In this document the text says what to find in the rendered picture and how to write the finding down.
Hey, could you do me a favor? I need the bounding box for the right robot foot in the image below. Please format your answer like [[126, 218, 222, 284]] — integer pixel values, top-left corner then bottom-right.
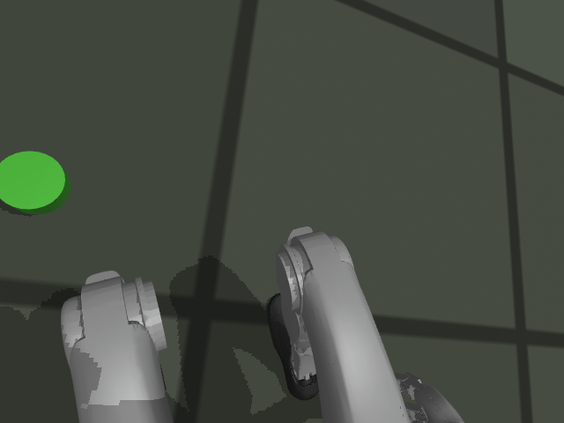
[[267, 293, 319, 400]]

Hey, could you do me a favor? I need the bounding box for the right robot hand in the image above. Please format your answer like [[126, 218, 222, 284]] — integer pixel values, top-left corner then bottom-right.
[[394, 372, 464, 423]]

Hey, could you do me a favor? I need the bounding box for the tin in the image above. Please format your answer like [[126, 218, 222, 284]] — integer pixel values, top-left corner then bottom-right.
[[0, 151, 71, 214]]

